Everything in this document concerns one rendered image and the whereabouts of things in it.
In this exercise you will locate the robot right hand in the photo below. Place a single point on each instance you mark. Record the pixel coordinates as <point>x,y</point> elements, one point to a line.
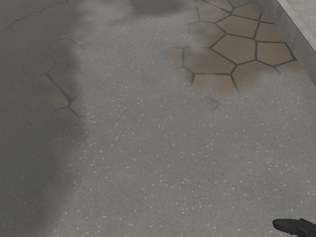
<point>299,227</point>

